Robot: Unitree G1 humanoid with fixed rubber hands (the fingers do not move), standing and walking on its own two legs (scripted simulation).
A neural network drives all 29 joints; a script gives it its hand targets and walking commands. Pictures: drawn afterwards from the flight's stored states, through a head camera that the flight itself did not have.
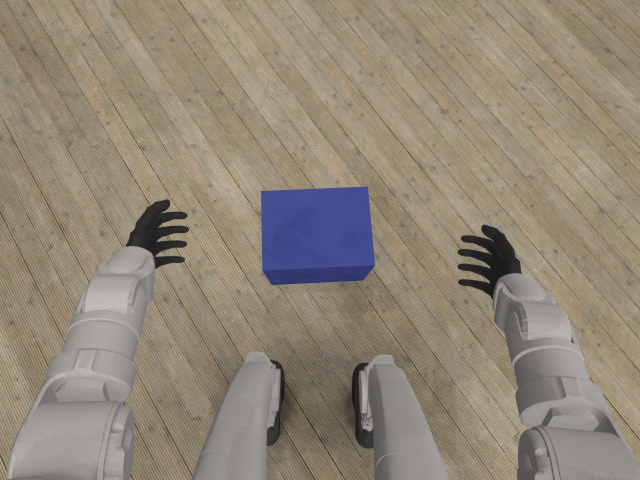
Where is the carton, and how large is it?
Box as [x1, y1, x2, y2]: [261, 186, 374, 284]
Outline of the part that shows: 367,186 261,191 262,270 271,284 362,280 374,265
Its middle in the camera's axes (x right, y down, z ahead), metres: +0.00 -0.01 +1.02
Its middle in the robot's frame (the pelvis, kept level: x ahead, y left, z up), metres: +0.53 +0.01 -0.58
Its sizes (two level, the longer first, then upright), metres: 0.261 0.197 0.214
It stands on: the floor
